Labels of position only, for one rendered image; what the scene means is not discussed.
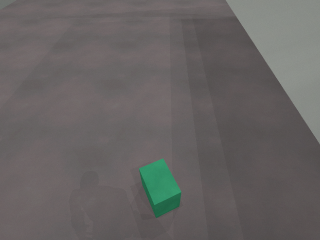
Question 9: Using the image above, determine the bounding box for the carton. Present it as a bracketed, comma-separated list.
[139, 158, 182, 218]

